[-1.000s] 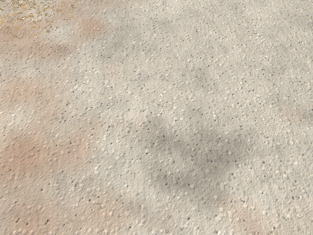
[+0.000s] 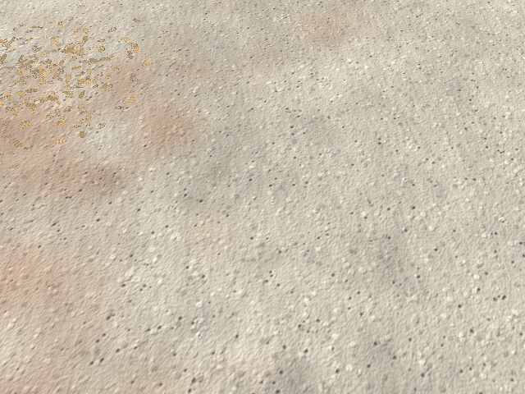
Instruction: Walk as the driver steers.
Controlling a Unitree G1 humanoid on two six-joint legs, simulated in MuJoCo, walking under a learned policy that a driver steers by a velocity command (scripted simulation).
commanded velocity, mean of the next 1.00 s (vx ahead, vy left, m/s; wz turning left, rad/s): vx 0.50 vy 0.00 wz -0.25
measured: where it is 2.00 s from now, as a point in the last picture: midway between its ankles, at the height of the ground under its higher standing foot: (349, 208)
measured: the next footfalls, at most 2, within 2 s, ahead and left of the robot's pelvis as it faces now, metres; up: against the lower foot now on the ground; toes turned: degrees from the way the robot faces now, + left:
left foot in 0.46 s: +0.43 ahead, +0.15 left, +0.00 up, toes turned +0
right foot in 1.02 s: +0.67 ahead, -0.14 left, +0.00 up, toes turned -22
